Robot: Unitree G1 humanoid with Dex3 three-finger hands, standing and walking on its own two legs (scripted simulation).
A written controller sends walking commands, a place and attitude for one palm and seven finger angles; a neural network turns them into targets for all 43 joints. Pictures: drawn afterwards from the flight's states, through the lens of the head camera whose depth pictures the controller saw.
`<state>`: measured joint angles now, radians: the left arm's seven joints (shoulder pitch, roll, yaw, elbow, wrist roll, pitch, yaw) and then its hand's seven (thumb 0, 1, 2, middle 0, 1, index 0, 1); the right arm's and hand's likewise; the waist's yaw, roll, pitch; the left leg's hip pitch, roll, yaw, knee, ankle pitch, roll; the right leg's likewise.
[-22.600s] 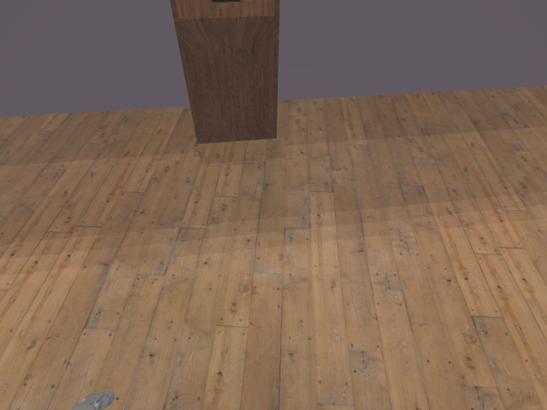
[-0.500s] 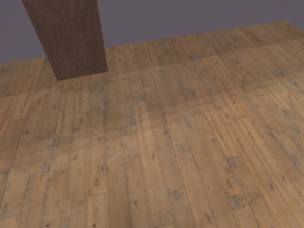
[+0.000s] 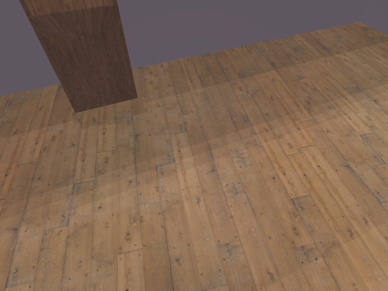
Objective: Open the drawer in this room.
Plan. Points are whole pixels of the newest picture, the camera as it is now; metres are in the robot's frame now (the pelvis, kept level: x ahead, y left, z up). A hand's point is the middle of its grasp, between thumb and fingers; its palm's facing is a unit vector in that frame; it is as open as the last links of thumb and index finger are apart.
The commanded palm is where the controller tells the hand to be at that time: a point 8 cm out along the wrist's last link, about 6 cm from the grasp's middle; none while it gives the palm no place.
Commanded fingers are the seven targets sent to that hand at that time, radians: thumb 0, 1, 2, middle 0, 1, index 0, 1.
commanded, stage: turn or walk to find it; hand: left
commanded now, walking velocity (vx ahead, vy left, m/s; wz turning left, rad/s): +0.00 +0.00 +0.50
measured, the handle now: out of the picture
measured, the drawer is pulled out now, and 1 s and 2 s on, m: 0.00 0.00 0.00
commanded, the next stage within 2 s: stand and wait in 0.02 s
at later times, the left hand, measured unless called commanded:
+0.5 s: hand out of the picture -0.01 +0.16 -0.18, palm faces +0.08 -0.98 -0.18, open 7.3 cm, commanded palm none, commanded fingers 0.00 0.90 0.90 -0.20 -0.30 -0.20 -0.30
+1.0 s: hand out of the picture +0.00 +0.17 -0.17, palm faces +0.18 -0.96 -0.23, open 7.3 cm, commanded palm none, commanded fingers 0.00 0.90 0.90 -0.20 -0.30 -0.20 -0.30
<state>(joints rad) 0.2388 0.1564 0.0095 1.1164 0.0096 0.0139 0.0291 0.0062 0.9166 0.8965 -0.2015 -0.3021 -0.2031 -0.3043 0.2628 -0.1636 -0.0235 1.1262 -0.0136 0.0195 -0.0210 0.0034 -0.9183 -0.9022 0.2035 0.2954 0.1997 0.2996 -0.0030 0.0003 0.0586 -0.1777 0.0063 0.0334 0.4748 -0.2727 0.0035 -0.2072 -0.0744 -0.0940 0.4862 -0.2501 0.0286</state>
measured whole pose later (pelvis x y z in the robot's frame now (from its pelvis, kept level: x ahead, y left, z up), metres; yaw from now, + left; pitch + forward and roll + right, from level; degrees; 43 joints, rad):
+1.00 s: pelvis -0.01 -0.02 -0.01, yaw +8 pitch -1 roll +0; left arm 0.21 0.17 0.03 1.07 0.01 0.00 0.03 0.00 0.91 0.90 -0.20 -0.30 -0.20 -0.30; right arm 0.24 -0.18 -0.04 1.07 -0.02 0.03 -0.03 0.01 -0.92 -0.90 0.20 0.30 0.20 0.30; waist 0.01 0.02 0.05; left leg -0.29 0.00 -0.05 0.61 -0.32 -0.01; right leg -0.22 -0.07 -0.19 0.53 -0.29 -0.01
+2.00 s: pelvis -0.03 -0.01 -0.01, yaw +17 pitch +0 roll -2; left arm 0.18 0.19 0.06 1.04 0.02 0.04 0.03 0.00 0.91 0.90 -0.20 -0.30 -0.20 -0.30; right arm 0.29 -0.14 -0.05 1.06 -0.03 0.03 -0.01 0.01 -0.91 -0.90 0.20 0.30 0.20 0.30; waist -0.02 -0.02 0.08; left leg -0.36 0.04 0.04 0.68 -0.33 0.03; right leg -0.32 -0.10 -0.21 0.78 -0.47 0.03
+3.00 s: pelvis +0.22 +0.10 +0.00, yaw +24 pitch +0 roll -1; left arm 0.38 0.12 0.03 1.15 0.02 -0.04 0.02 0.01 0.91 0.90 -0.20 -0.30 -0.20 -0.30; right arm 0.12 -0.13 -0.06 1.01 0.00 -0.11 -0.03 -0.03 -0.94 -0.90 0.21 0.30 0.21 0.30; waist 0.04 -0.01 0.07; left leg -0.24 -0.02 0.19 0.52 -0.29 0.10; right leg -0.45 -0.10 -0.05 1.28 -0.37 0.01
